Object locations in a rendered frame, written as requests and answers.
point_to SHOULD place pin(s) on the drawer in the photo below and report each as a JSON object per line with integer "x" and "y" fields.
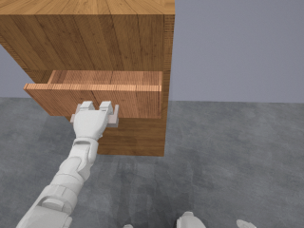
{"x": 138, "y": 93}

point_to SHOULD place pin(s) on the cabinet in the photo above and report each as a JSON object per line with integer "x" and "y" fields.
{"x": 97, "y": 35}

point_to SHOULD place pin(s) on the handle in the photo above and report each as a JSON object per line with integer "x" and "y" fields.
{"x": 113, "y": 120}

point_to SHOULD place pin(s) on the robot left forearm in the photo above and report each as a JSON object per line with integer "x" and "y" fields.
{"x": 62, "y": 193}

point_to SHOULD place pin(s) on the robot left upper arm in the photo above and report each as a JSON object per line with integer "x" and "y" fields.
{"x": 42, "y": 217}

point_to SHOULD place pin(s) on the right robot thigh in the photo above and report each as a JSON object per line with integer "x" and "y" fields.
{"x": 189, "y": 222}

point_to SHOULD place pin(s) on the right robot shin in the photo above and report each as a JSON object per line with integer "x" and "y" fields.
{"x": 188, "y": 214}

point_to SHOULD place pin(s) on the robot left hand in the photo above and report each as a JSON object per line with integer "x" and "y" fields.
{"x": 91, "y": 123}

